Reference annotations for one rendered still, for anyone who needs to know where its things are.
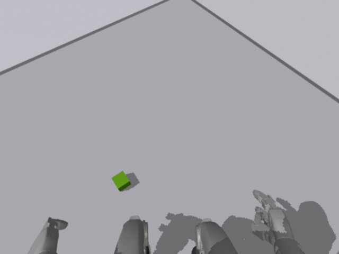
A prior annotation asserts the left robot hand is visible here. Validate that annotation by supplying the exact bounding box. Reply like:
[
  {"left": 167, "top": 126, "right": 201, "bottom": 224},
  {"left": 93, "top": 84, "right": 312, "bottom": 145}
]
[{"left": 28, "top": 217, "right": 68, "bottom": 254}]

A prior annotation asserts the right robot hand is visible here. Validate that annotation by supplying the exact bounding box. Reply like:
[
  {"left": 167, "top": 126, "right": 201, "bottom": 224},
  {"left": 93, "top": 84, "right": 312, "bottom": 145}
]
[{"left": 251, "top": 190, "right": 294, "bottom": 245}]

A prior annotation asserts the cube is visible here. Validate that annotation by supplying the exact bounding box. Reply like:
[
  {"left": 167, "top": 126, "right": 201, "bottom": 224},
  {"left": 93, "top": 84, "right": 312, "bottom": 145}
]
[{"left": 112, "top": 171, "right": 131, "bottom": 191}]

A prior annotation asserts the right robot arm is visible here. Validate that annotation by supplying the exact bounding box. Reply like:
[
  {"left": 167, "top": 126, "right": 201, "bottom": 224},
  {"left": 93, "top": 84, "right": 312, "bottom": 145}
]
[{"left": 274, "top": 238, "right": 305, "bottom": 254}]

